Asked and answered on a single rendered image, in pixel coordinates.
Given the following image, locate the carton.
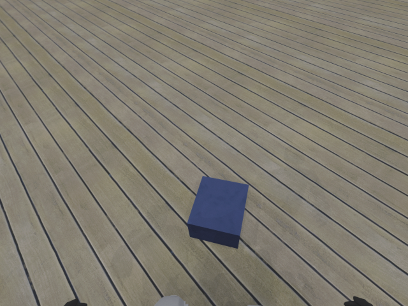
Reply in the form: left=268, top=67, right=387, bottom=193
left=187, top=176, right=249, bottom=249

